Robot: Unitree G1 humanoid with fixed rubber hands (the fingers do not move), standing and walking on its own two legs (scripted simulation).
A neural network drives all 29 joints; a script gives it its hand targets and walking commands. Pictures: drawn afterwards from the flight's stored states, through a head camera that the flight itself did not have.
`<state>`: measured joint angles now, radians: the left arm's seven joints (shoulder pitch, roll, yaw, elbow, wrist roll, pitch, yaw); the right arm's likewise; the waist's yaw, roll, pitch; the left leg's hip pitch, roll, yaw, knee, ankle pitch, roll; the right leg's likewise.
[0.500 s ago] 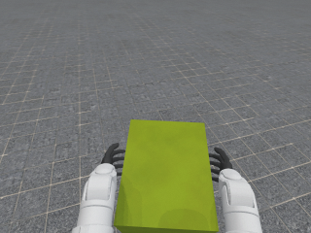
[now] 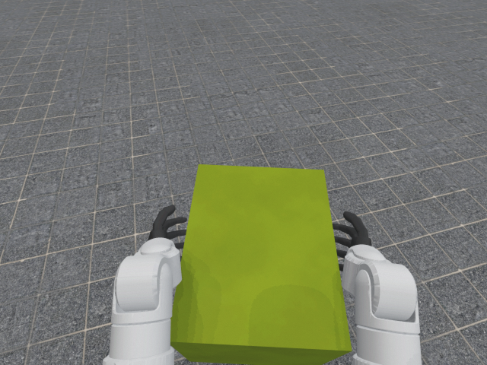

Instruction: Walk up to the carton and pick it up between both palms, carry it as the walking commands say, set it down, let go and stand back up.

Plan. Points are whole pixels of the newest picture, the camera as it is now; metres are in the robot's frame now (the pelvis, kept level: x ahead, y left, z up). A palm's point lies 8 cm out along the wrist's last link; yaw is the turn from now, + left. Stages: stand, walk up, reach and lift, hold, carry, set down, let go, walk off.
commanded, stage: carry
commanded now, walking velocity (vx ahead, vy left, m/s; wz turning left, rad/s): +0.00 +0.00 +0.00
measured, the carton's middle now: (256, 266) +0.31 +0.01 -0.01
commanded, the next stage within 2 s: none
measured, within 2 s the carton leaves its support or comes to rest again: neither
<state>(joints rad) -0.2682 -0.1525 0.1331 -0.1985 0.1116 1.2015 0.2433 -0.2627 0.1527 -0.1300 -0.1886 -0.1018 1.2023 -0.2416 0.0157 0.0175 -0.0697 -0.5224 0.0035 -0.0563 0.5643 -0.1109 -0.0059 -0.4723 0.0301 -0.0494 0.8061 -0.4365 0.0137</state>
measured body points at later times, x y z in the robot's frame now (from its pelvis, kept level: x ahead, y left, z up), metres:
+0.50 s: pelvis -0.05 -0.02 +0.01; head -0.07 -0.02 +0.46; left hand +0.23 +0.15 +0.08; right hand +0.25 -0.15 +0.08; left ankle +0.00 +0.12 -0.72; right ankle -0.01 -0.10 -0.72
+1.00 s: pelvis -0.05 -0.01 +0.01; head -0.06 -0.01 +0.46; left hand +0.24 +0.16 +0.08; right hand +0.26 -0.14 +0.07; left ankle +0.00 +0.12 -0.72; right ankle -0.01 -0.10 -0.72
